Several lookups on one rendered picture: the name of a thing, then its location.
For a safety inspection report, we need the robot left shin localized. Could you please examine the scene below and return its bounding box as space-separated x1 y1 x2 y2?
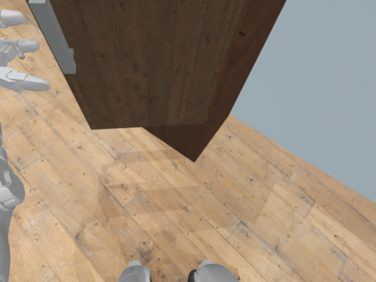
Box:
127 260 142 267

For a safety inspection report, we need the handle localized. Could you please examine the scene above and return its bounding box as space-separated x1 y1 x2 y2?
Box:
28 0 76 74

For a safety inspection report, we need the robot left hand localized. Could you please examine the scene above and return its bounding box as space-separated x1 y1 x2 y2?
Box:
0 10 50 93

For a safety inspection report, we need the cupboard door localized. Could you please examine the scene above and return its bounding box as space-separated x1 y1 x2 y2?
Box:
26 0 245 130

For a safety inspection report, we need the right robot thigh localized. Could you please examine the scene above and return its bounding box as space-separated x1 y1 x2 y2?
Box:
194 264 239 282

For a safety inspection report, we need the left robot upper arm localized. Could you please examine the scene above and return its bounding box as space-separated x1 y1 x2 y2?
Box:
0 159 25 282

